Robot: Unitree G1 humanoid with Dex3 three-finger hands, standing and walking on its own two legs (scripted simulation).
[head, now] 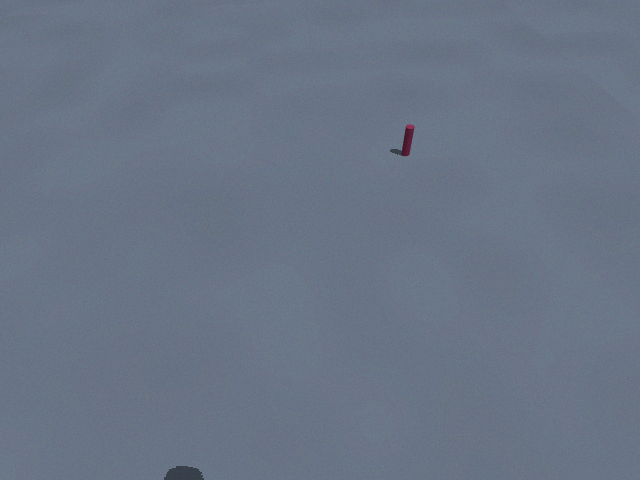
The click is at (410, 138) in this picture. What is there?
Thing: slim round
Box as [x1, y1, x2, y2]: [401, 124, 413, 155]
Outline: 410,124 406,125 401,153 403,155 408,155 413,132 413,125
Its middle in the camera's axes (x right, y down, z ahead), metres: +0.45 -0.51 +2.00
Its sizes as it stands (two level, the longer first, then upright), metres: 0.042 0.042 0.165
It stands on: the floor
